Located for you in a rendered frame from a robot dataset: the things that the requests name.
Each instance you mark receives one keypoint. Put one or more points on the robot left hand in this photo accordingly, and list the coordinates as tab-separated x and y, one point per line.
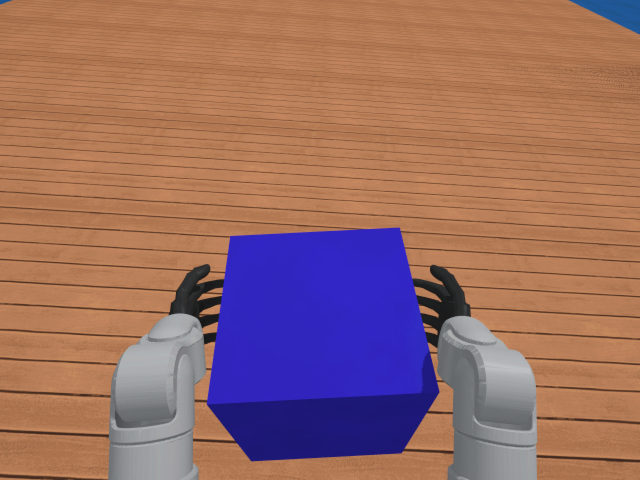
189	292

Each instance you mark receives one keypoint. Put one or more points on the right robot forearm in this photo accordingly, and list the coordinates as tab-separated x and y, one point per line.
494	403

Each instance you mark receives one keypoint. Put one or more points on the robot right hand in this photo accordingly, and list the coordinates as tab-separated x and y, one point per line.
452	296

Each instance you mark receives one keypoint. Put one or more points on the carton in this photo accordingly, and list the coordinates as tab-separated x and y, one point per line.
320	348

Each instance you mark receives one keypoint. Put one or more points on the left robot forearm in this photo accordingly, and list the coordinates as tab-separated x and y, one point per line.
152	404

